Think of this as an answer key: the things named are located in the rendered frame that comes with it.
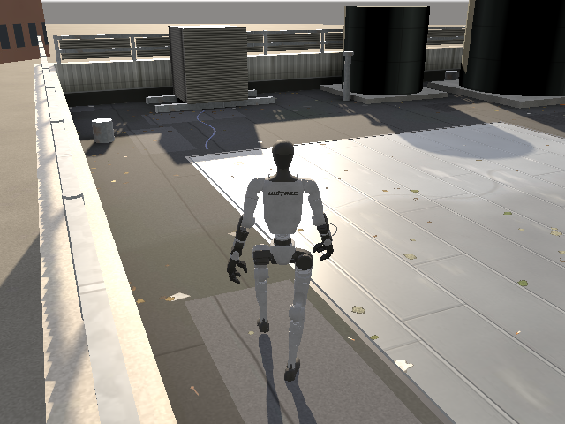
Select humanoid robot torso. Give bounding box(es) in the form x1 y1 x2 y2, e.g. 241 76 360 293
262 174 304 265

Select right robot hand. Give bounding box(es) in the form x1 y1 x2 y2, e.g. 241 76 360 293
313 242 334 261

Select robot left forearm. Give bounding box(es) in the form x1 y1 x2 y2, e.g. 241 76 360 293
230 215 249 261

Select robot left upper arm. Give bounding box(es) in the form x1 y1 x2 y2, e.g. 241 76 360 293
241 178 265 229

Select robot right upper arm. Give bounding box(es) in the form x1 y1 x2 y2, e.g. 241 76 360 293
301 178 326 226

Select robot right forearm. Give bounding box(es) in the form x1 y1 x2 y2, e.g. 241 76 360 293
317 212 333 246

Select left robot hand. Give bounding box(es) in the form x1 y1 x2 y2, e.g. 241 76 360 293
227 258 247 284

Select robot head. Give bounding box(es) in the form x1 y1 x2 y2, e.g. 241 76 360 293
268 140 298 182

